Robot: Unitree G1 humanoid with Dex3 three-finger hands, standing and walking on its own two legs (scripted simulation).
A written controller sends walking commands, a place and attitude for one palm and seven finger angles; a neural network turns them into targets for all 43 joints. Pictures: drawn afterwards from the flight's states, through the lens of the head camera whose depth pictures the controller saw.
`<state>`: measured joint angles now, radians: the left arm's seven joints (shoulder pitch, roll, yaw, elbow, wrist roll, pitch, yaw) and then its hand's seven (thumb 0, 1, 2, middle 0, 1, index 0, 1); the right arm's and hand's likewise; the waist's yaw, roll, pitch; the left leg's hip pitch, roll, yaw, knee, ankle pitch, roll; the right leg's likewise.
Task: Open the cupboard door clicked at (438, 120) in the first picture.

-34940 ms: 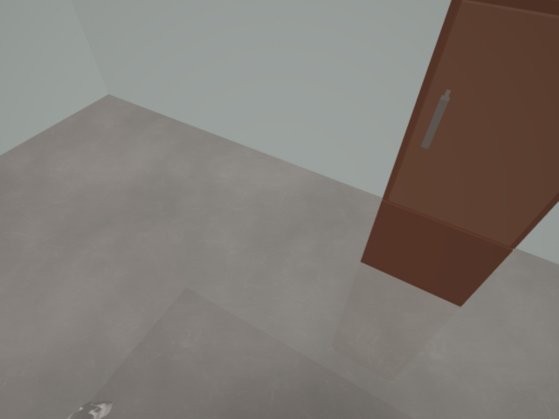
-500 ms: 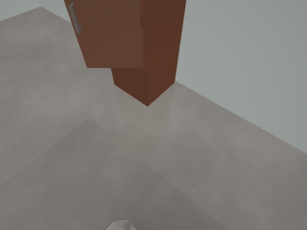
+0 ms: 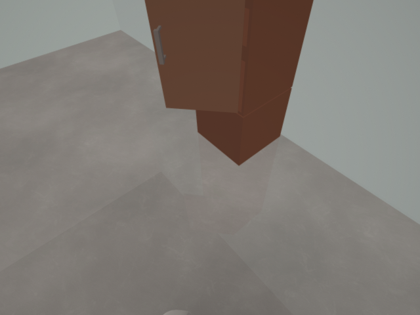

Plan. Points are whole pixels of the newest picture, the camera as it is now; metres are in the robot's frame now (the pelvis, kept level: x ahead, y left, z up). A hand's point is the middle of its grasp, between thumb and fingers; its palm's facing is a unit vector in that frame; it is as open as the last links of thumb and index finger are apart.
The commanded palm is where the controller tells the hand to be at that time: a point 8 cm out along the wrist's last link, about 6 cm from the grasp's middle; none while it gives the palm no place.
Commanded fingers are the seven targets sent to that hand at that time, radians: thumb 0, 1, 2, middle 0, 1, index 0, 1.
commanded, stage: take the last steps up to it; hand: left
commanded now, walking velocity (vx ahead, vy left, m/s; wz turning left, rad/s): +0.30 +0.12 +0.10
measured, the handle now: (160, 45) +1.07 +0.30 +0.00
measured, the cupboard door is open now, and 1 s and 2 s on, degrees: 41 41 41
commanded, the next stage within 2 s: come to a stop and stand still in 1.22 s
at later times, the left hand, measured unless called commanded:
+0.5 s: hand (99, 305) +0.16 +0.28 -0.17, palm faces +0.10 -0.98 -0.19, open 7.4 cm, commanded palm none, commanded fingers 0.00 0.90 0.90 -0.20 -0.30 -0.20 -0.30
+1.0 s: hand (123, 242) +0.30 +0.26 -0.16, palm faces +0.09 -0.98 -0.18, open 7.2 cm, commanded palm none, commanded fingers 0.00 0.90 0.90 -0.20 -0.30 -0.20 -0.30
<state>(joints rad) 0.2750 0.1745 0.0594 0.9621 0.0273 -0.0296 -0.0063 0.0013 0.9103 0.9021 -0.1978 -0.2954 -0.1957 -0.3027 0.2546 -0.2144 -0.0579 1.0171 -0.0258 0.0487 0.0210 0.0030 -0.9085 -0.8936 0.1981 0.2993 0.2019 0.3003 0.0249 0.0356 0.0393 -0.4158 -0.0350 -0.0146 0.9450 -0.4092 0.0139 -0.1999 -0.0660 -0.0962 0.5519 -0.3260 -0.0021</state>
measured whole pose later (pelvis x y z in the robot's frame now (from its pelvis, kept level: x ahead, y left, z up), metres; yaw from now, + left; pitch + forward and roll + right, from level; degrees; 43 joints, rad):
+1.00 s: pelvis +0.33 +0.09 +0.01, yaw +1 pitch +0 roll +0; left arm 0.35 0.15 0.04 1.10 0.02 -0.07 0.00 0.00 0.93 0.90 -0.20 -0.30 -0.20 -0.30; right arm 0.19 -0.17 -0.06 1.05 -0.02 -0.01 0.03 0.00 -0.91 -0.89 0.19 0.30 0.20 0.30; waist 0.02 0.00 0.05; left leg -0.51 0.08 0.08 0.74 -0.21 -0.03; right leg -0.04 -0.03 -0.13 0.32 -0.28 -0.01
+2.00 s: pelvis +0.49 +0.13 +0.00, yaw -1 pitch +0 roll +1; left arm 0.22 0.17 0.03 1.04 0.01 0.03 0.04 0.00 0.91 0.90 -0.20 -0.30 -0.20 -0.30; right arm 0.21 -0.16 -0.04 1.04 -0.01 0.01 -0.03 0.00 -0.91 -0.89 0.20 0.30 0.20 0.30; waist 0.01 -0.01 0.05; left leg -0.25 0.01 0.13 0.54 -0.28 0.04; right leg -0.22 -0.02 -0.01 0.54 -0.32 0.00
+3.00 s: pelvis +0.50 +0.11 +0.01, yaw -1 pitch -1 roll +1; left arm 0.21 0.20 -0.01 1.09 0.01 -0.02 0.02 0.00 0.91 0.90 -0.20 -0.30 -0.20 -0.30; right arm 0.19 -0.19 0.00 1.11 -0.01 -0.03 -0.02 0.00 -0.91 -0.89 0.20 0.30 0.20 0.30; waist 0.00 0.00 0.04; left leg -0.18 0.03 0.13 0.42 -0.23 0.00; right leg -0.17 0.01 -0.01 0.46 -0.29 -0.03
